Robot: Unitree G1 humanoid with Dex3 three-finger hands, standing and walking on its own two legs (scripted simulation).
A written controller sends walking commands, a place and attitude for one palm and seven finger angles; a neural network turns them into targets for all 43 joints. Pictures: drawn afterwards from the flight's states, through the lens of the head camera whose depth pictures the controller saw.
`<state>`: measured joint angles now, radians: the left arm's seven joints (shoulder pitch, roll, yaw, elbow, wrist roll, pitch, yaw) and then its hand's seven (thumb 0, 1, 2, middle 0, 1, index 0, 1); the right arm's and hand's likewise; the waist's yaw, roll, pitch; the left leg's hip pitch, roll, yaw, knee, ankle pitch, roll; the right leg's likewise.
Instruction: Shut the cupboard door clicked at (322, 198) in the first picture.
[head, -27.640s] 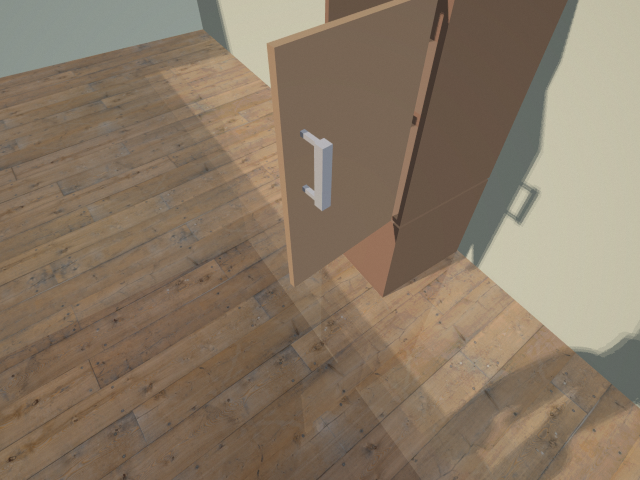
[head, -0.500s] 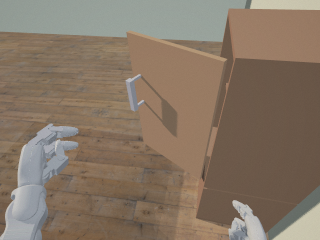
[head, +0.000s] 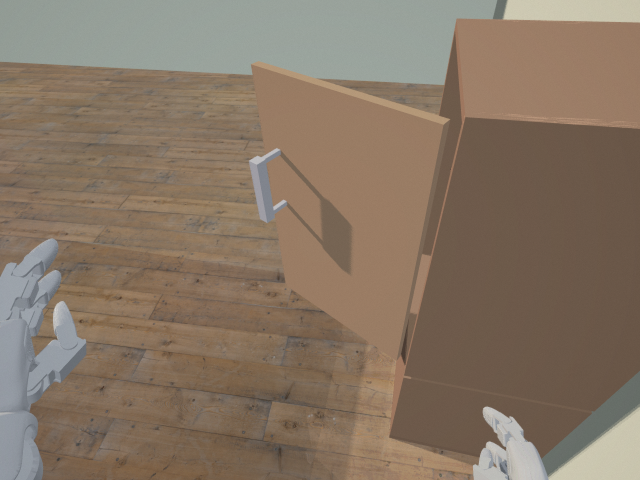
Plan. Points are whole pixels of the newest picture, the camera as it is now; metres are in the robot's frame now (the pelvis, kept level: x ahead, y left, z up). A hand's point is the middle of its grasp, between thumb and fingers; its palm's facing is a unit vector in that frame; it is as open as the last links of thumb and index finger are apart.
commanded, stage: draw the hand back to the body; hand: left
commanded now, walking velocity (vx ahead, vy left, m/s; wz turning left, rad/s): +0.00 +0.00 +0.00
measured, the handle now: (270, 185) +0.63 +0.19 +0.02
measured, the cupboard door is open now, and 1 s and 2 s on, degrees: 62 62 62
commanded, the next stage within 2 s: step back with the hand held close in 0.08 s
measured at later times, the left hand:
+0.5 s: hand (71, 336) +0.20 +0.28 +0.15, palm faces +0.36 -0.78 -0.51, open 7.4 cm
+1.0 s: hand out of the picture +0.08 +0.30 +0.16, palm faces +0.52 -0.73 -0.44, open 7.4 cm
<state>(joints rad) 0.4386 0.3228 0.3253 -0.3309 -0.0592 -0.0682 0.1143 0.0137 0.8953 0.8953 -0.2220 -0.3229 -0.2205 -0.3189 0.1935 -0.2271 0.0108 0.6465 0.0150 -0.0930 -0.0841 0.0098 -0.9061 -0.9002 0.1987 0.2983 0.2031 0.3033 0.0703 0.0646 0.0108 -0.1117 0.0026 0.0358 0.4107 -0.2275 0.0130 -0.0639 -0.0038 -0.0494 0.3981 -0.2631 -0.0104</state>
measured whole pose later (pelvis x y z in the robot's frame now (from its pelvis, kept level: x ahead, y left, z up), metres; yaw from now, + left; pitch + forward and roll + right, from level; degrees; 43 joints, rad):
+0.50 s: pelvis -0.01 +0.02 +0.00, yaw -1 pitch +1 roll -1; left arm 0.54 0.41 0.38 -0.43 -0.06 -0.12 0.12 0.01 0.89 0.89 -0.21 -0.31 -0.21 -0.30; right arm 0.17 -0.25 -0.02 0.58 0.02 0.03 -0.09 0.01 -0.91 -0.90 0.20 0.30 0.20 0.30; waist 0.01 0.06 0.00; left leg -0.26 -0.01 0.06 0.49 -0.25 0.04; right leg -0.21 -0.02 -0.02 0.46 -0.26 0.02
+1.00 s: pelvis -0.10 +0.02 -0.02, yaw +2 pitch -2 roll -2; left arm 0.49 0.38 0.44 -0.48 -0.01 -0.20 0.15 0.01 0.89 0.89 -0.21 -0.31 -0.21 -0.30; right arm 0.23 -0.21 0.01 0.58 0.01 -0.04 -0.09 0.01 -0.90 -0.90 0.20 0.30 0.21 0.30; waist 0.03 0.02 0.02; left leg -0.45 0.00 0.03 0.69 -0.31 0.05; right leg -0.36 0.00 -0.03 0.62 -0.22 0.01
